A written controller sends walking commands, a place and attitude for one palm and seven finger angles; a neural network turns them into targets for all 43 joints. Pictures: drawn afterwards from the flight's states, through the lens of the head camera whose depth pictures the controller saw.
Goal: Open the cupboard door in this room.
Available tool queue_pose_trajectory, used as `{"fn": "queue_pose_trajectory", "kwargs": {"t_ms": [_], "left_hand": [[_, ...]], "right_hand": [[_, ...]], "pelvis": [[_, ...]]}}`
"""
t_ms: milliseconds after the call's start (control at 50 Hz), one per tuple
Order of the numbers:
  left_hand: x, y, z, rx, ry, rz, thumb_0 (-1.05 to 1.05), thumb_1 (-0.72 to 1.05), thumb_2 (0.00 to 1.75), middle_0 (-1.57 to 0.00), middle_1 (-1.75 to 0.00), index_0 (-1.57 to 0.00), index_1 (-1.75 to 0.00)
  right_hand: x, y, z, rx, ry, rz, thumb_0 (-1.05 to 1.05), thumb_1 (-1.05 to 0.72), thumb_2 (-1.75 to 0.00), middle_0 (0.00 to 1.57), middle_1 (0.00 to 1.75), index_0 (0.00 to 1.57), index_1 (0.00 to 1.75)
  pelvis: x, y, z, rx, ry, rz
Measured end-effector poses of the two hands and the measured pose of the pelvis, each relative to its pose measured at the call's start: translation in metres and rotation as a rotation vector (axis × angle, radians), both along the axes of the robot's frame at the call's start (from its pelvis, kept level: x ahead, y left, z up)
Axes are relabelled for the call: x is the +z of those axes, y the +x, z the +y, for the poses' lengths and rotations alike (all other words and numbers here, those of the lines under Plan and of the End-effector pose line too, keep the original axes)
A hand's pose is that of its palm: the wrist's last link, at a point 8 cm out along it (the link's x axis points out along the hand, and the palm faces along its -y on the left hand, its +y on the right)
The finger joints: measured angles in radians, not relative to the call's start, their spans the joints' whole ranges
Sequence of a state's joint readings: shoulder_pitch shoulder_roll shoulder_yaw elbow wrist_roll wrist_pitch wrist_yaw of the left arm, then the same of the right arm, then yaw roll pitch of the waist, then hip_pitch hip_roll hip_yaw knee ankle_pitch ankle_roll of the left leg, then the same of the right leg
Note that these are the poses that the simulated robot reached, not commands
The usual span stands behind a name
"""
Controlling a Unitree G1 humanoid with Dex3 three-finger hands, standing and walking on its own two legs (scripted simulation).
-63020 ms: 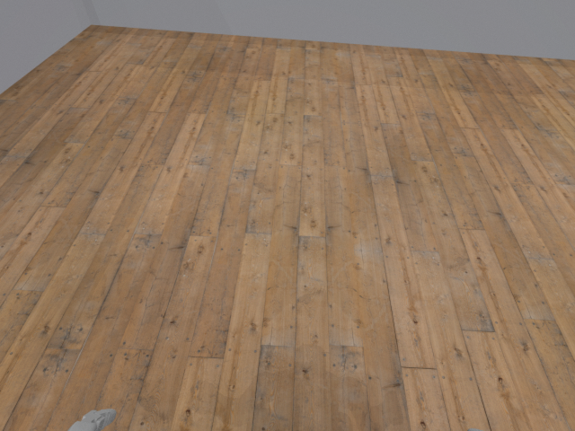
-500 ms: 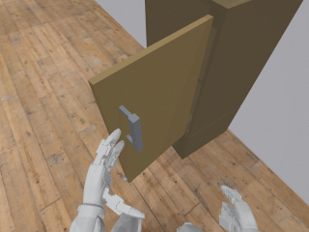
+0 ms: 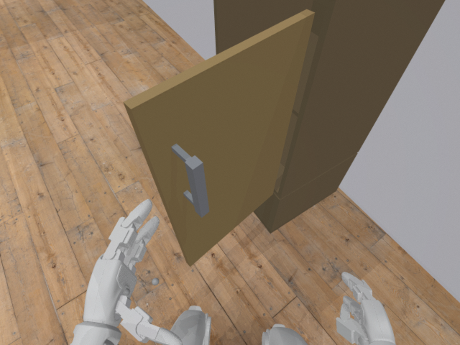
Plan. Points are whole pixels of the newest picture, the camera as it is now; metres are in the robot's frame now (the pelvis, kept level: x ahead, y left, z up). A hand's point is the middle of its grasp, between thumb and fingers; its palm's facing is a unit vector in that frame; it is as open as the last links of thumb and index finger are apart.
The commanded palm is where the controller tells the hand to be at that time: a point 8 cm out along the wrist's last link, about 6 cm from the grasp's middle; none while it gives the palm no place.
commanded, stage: draw the hand back to the body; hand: left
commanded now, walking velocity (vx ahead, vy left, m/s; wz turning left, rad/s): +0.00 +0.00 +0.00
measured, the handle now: (191, 182) +0.37 +0.09 +0.08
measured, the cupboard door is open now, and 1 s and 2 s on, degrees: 100 100 100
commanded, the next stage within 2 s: step back with the hand held close in 1.54 s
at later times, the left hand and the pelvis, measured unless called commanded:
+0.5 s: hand (86, 265) +0.20 +0.18 +0.15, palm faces +0.01 -0.99 -0.11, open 16.1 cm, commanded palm +0.18 +0.24 +0.16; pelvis +0.01 +0.01 +0.05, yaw +0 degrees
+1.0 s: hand out of the picture +0.23 +0.27 +0.23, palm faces +0.36 -0.84 -0.40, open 11.0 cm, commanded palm +0.19 +0.31 +0.25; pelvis +0.04 +0.03 +0.10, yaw -1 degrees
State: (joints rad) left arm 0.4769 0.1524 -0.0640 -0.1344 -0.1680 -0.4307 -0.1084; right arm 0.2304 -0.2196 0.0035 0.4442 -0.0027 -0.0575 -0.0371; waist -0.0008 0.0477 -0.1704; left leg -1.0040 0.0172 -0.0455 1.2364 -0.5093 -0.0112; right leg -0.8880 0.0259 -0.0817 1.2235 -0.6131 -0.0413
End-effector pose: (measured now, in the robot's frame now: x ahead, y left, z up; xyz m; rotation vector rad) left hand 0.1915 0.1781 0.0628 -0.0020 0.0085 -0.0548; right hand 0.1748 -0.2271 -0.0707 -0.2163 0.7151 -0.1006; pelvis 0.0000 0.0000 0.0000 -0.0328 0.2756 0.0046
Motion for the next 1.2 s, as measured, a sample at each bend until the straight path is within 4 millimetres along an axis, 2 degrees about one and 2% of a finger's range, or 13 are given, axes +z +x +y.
{"fn": "queue_pose_trajectory", "kwargs": {"t_ms": [80,240,360,480,520,680,860,1200], "left_hand": [[0.013,0.006,0.0,-0.018,0.026,-0.031,-0.01,-0.5,0.3,-0.15,-0.3,-0.15,-0.3],[0.056,0.0,0.028,0.062,0.067,-0.012,-0.01,-0.5,0.31,-0.15,-0.3,-0.16,-0.3],[0.065,-0.011,0.039,0.048,0.057,0.011,-0.01,-0.5,0.31,-0.15,-0.3,-0.15,-0.3],[0.084,-0.01,0.056,0.043,0.074,-0.041,-0.01,-0.47,0.32,-0.15,-0.3,-0.16,-0.3],[0.092,-0.009,0.064,0.088,0.156,-0.027,-0.01,-0.44,0.33,-0.15,-0.3,-0.16,-0.3],[0.119,-0.011,0.082,0.259,0.324,0.068,-0.01,-0.22,0.42,-0.16,-0.3,-0.17,-0.3],[0.153,-0.004,0.113,0.381,0.409,0.022,0.0,0.08,0.55,-0.17,-0.3,-0.18,-0.3],[0.218,0.003,0.145,0.498,0.487,-0.155,0.01,0.66,0.81,-0.2,-0.3,-0.21,-0.3]], "right_hand": [[0.001,-0.005,0.002,-0.016,0.012,0.002,0.01,-0.9,-0.9,0.2,0.3,0.2,0.3],[0.024,-0.012,0.011,-0.051,0.057,-0.007,0.01,-0.9,-0.9,0.2,0.3,0.2,0.3],[0.044,-0.004,0.008,-0.036,0.024,-0.05,0.01,-0.9,-0.9,0.2,0.3,0.2,0.3],[0.059,0.009,0.007,-0.023,-0.002,-0.096,0.01,-0.9,-0.9,0.2,0.3,0.2,0.3],[0.064,0.013,0.009,-0.03,-0.009,-0.097,0.01,-0.9,-0.9,0.2,0.3,0.2,0.3],[0.081,0.022,0.026,-0.041,0.007,-0.096,0.01,-0.9,-0.9,0.2,0.3,0.2,0.3],[0.087,0.029,0.04,-0.01,0.014,-0.067,0.01,-0.9,-0.9,0.2,0.3,0.2,0.3],[0.104,0.042,0.033,0.009,0.005,-0.076,0.01,-0.9,-0.9,0.2,0.3,0.2,0.3]], "pelvis": [[0.002,-0.002,0.001,-0.005,0.001,-0.013],[0.027,0.007,0.003,-0.006,0.004,-0.069],[0.039,0.012,0.006,0.003,0.001,-0.1],[0.044,0.014,0.009,0.009,-0.006,-0.124],[0.048,0.016,0.009,0.004,-0.003,-0.134],[0.071,0.028,0.019,-0.007,0.006,-0.181],[0.087,0.038,0.025,-0.01,0.013,-0.239],[0.104,0.044,0.025,-0.02,0.02,-0.304]]}}
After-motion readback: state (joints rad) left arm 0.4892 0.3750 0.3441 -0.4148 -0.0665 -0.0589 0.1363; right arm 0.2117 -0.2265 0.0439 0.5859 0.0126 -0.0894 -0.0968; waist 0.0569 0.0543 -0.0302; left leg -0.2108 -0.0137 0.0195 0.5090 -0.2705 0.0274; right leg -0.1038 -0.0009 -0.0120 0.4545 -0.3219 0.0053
